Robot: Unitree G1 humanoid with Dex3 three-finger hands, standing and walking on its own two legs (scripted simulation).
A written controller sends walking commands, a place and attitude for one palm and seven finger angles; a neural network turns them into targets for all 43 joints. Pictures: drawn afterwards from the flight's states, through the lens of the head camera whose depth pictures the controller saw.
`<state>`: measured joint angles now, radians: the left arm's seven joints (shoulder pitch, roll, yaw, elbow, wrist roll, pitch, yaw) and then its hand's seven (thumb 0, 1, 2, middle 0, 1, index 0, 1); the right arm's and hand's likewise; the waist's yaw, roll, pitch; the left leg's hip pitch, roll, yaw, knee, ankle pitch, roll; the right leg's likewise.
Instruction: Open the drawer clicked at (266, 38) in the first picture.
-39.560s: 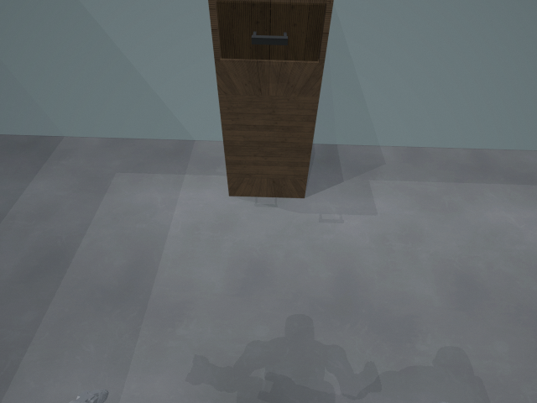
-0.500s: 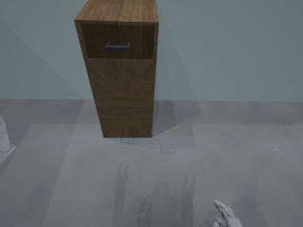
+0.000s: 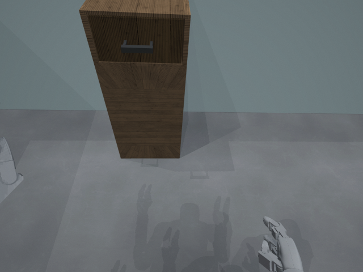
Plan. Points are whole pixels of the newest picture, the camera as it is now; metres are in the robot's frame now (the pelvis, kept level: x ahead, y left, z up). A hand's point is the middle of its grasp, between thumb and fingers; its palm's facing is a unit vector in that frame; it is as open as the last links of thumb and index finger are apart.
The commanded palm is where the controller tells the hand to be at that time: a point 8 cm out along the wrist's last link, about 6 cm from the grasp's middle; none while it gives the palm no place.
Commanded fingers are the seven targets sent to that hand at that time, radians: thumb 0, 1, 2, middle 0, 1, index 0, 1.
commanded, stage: stop stepping back and stand still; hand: left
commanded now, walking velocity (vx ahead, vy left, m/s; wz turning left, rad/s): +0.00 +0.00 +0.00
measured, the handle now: (137, 46) +0.87 +0.21 +0.05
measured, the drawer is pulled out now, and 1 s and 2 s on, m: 0.00 0.00 0.00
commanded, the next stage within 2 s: let the arm hang, fingers relaxed in 0.04 s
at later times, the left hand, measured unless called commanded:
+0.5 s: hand out of the picture -0.01 +0.18 -0.17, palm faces -0.04 -0.98 -0.17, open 7.2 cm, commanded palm none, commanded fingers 0.00 0.90 0.90 -0.20 -0.30 -0.20 -0.30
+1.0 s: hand out of the picture +0.01 +0.25 -0.14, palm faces +0.01 -0.92 -0.38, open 7.4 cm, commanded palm none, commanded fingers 0.00 0.90 0.90 -0.20 -0.30 -0.20 -0.30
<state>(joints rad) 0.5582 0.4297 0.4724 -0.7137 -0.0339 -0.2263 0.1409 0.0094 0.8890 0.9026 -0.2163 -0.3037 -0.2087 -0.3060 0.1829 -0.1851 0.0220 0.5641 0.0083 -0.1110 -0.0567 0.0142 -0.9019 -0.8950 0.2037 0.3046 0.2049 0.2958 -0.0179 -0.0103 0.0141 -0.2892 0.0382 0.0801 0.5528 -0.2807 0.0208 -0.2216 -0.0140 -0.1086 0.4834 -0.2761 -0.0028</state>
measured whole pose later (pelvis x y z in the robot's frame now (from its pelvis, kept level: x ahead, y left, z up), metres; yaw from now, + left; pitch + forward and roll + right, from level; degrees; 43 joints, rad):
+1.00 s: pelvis -0.03 -0.01 +0.01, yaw +1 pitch -2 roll +0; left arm 0.19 0.33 0.01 1.09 0.02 -0.01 0.01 0.00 0.91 0.90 -0.20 -0.30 -0.20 -0.30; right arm 0.17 -0.30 -0.01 1.08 -0.02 0.01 0.01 0.01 -0.90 -0.89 0.21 0.30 0.21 0.30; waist 0.00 0.05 0.03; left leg -0.19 0.00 0.07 0.37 -0.15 0.02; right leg -0.16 -0.02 -0.08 0.39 -0.20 -0.01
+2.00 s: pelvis +0.02 -0.02 +0.01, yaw +1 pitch -1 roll +0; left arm 0.13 0.33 0.00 1.10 0.01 -0.02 0.01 0.00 0.91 0.90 -0.21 -0.30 -0.20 -0.30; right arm 0.11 -0.34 0.00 1.10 -0.01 0.00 0.00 0.01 -0.90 -0.89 0.21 0.30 0.21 0.30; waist -0.01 0.02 0.06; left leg -0.09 0.02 0.06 0.29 -0.18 0.00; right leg -0.05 0.00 -0.08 0.29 -0.22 -0.02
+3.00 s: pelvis +0.28 -0.04 +0.00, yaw +4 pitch +2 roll -1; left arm 0.23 0.19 0.07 1.06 0.03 0.00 -0.02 0.00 0.93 0.90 -0.20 -0.30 -0.20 -0.30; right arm 0.27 -0.15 -0.04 0.99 -0.05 -0.07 -0.02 0.00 -0.91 -0.89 0.20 0.30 0.20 0.29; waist -0.03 -0.01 0.03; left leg -0.26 0.10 0.10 0.57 -0.34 -0.03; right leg -0.44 -0.05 -0.07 0.95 -0.45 -0.01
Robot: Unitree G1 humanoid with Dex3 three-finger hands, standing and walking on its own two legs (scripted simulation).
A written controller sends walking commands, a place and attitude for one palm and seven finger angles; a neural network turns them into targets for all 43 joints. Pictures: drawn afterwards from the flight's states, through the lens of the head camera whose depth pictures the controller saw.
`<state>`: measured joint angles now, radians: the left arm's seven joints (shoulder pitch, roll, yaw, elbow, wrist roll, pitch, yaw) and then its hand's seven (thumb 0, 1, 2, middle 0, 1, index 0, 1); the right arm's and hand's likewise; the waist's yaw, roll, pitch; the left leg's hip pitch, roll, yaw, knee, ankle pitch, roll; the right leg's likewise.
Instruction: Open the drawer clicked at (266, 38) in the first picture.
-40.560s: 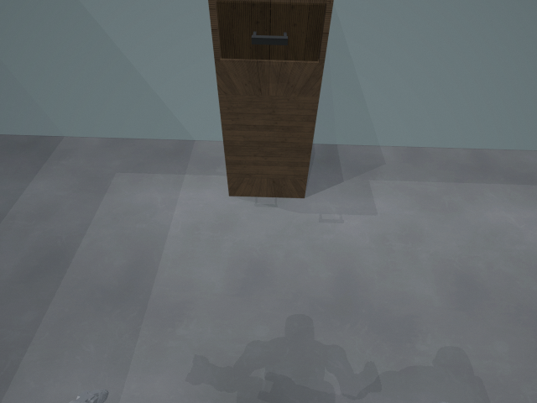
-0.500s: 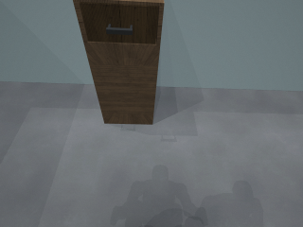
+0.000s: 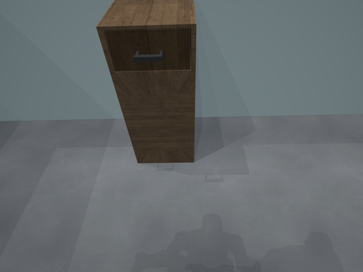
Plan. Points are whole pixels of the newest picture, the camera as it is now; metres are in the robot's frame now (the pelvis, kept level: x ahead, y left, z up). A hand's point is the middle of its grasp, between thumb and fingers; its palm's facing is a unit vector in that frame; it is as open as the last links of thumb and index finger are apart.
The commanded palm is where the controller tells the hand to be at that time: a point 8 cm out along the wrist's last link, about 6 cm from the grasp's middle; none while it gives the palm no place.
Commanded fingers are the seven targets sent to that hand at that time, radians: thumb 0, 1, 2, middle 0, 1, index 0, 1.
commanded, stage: let the arm hang, fingers relaxed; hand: left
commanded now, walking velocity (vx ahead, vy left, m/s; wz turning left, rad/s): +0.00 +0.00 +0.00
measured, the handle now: (148, 55) +0.91 +0.19 +0.04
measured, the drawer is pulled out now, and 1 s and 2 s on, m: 0.00 0.00 0.00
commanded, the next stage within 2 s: look to check the result in 0.24 s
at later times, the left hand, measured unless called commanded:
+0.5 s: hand out of the picture +0.11 +0.23 -0.15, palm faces -0.05 -0.94 -0.33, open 7.4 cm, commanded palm none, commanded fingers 0.00 0.90 0.90 -0.20 -0.30 -0.20 -0.30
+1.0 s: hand out of the picture +0.12 +0.23 -0.15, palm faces -0.03 -0.94 -0.35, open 7.4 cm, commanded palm none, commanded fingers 0.00 0.90 0.90 -0.20 -0.30 -0.20 -0.30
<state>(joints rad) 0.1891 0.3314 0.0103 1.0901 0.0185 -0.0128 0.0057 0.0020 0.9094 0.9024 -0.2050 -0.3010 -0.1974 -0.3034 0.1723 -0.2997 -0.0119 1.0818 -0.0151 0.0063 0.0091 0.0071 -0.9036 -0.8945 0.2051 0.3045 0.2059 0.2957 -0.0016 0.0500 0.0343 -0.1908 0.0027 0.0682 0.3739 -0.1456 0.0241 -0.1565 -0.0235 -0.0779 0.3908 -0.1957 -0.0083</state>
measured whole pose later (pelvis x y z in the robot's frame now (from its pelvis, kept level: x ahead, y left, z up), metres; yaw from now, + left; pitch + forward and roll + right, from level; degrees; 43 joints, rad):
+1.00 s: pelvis +0.05 -0.02 +0.00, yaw +0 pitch -1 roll +0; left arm 0.13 0.33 0.00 1.10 0.01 -0.02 0.01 0.00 0.91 0.90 -0.21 -0.30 -0.20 -0.30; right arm 0.11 -0.34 0.00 1.10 -0.01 0.00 0.00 0.01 -0.90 -0.89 0.21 0.30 0.21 0.30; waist -0.01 0.02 0.06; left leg -0.09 0.02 0.06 0.29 -0.18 0.00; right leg -0.05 0.00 -0.08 0.29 -0.22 -0.02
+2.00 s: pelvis +0.31 -0.04 -0.01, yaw +3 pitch +2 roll -1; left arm 0.23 0.19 0.07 1.06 0.03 0.00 -0.02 0.00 0.93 0.90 -0.20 -0.30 -0.20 -0.30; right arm 0.27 -0.15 -0.04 0.99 -0.05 -0.07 -0.02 0.00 -0.91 -0.89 0.20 0.30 0.20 0.29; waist -0.03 -0.01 0.03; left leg -0.26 0.10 0.10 0.57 -0.34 -0.03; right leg -0.44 -0.05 -0.07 0.95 -0.45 -0.01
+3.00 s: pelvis +0.42 -0.07 -0.01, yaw +2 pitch +1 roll +0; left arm 0.23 0.20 0.01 0.99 0.02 0.01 0.02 0.00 0.91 0.90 -0.21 -0.30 -0.20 -0.30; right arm 0.18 -0.20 -0.02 0.99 -0.02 0.01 -0.02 0.01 -0.90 -0.89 0.20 0.30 0.20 0.30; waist 0.01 -0.01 0.08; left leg -0.21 0.01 0.04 0.51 -0.31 -0.01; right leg -0.18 -0.01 0.00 0.52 -0.35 0.00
